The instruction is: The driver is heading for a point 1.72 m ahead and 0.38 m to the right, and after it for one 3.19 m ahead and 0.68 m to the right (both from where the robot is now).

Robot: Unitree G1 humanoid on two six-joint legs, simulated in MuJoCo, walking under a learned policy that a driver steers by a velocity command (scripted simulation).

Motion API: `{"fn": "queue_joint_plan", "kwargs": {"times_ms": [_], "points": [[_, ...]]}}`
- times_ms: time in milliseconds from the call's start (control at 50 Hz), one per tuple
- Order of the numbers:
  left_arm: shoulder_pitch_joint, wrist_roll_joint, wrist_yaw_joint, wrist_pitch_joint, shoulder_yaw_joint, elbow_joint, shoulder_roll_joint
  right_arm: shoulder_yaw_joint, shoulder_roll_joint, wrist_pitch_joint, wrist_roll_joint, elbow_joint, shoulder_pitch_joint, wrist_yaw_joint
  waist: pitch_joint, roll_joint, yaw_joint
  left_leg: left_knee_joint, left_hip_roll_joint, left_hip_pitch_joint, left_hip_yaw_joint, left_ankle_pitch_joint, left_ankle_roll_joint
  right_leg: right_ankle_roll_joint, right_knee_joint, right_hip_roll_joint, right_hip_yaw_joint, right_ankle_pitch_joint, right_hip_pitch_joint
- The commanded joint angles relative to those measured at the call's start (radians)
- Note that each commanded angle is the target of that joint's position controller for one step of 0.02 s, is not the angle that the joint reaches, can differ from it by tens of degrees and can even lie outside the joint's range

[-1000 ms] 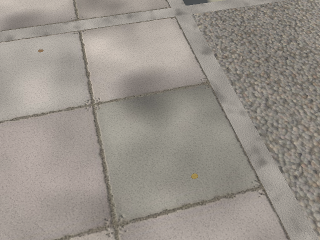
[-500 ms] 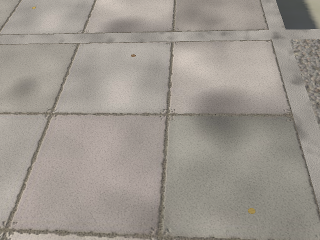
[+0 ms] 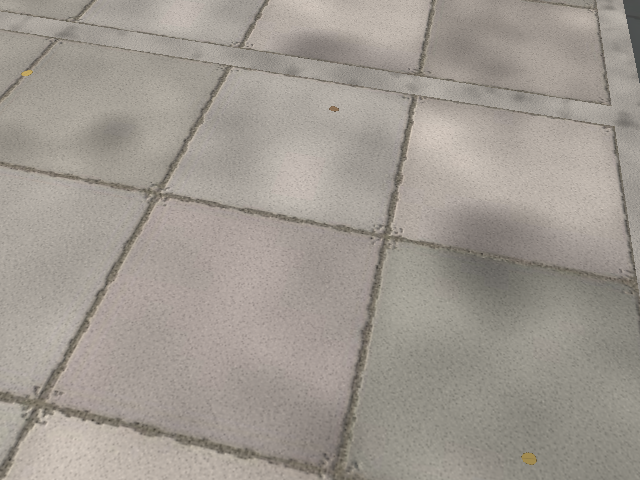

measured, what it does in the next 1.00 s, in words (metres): steps on the spot: right foot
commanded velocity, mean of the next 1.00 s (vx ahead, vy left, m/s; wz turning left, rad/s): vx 0.00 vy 0.00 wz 0.02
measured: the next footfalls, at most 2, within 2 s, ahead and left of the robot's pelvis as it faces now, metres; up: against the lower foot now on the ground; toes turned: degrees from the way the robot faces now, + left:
right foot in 0.08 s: +0.03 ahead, -0.15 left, +0.00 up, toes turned -1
right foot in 1.82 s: +0.42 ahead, -0.14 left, +0.00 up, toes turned -3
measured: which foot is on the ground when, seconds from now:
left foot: down 0.00-1.00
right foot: up 0.00-0.06, down 0.08-1.00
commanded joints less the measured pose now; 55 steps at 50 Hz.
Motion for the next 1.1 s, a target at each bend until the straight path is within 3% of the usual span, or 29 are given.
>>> {"fn": "queue_joint_plan", "kwargs": {"times_ms": [20,60,80,100,120,140,160,200,400,780,1100], "points": [[-0.006,-0.004,-0.002,-0.015,0.005,-0.058,0.053,-0.034,-0.136,-0.009,0.003,-0.039,-0.027,-0.005,-0.094,0.174,-0.012,-0.094,0.236,0.073,-0.192,0.363,0.184,-0.011,-0.174,0.007,-0.007,0.077,0.084],[0.024,0.014,-0.008,-0.023,0.000,-0.043,0.055,-0.023,-0.112,-0.012,0.013,-0.014,-0.012,-0.003,-0.081,0.132,0.016,-0.084,0.195,0.017,-0.181,0.207,0.118,-0.039,-0.387,0.006,0.003,0.330,0.223],[0.028,0.025,-0.006,-0.026,0.005,-0.049,0.100,-0.018,-0.098,-0.019,0.001,-0.002,0.018,0.000,-0.085,0.072,-0.006,-0.059,0.150,-0.021,-0.158,0.090,0.065,-0.061,-0.388,-0.054,0.073,0.486,0.282],[0.012,0.014,-0.004,-0.026,0.021,-0.040,0.165,-0.025,-0.109,-0.026,-0.009,0.002,0.061,0.006,-0.062,-0.046,-0.066,-0.065,0.084,-0.035,-0.096,-0.003,0.027,-0.101,-0.335,-0.070,0.068,0.449,0.246],[-0.005,0.005,-0.011,-0.029,0.016,-0.036,0.120,-0.023,-0.114,-0.023,-0.013,0.008,0.026,0.004,-0.044,-0.074,-0.038,-0.048,0.054,0.021,-0.056,-0.024,-0.005,-0.126,-0.356,-0.053,0.067,0.275,0.150],[-0.016,0.011,-0.015,-0.034,0.005,-0.038,0.084,-0.028,-0.128,-0.019,-0.007,0.010,-0.007,0.000,-0.017,-0.055,-0.021,-0.027,0.052,0.033,-0.052,-0.013,-0.012,-0.118,-0.375,-0.039,0.063,0.205,0.114],[-0.021,0.018,-0.013,-0.039,0.002,-0.032,0.074,-0.029,-0.119,-0.015,-0.002,0.014,-0.016,-0.006,-0.016,-0.048,-0.020,-0.017,0.058,0.038,-0.053,0.010,-0.007,-0.103,-0.380,-0.031,0.056,0.197,0.104],[-0.011,0.016,-0.011,-0.052,-0.004,-0.023,0.060,-0.030,-0.113,-0.005,0.000,0.025,-0.002,-0.012,-0.012,-0.041,-0.018,-0.015,0.062,0.029,-0.059,0.054,-0.001,-0.088,-0.370,-0.020,0.044,0.223,0.115],[0.007,0.008,0.002,-0.050,-0.014,0.022,0.047,-0.035,-0.103,-0.010,0.006,0.122,0.050,-0.022,-0.010,0.037,-0.012,-0.016,0.065,0.031,-0.055,0.099,-0.018,-0.094,-0.350,0.003,0.027,0.239,0.140],[0.031,0.002,0.007,-0.044,-0.020,0.163,0.023,-0.031,-0.097,-0.007,0.012,0.299,0.090,-0.042,0.013,0.032,-0.019,-0.034,0.062,0.062,-0.037,0.131,-0.026,-0.095,-0.375,0.029,0.005,0.268,0.150],[0.071,0.000,0.012,-0.039,-0.030,0.245,0.004,-0.015,-0.078,-0.007,0.014,0.385,0.115,-0.045,0.030,0.035,-0.019,-0.051,0.056,0.052,-0.022,0.112,-0.030,-0.098,-0.390,0.039,-0.001,0.255,0.148]]}}
Keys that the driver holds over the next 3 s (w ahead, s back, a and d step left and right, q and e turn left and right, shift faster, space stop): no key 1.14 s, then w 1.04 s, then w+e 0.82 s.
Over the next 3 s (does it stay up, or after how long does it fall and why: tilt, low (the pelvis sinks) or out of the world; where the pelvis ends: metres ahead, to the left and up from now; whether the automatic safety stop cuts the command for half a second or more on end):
stays up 0.87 -0.11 -0.02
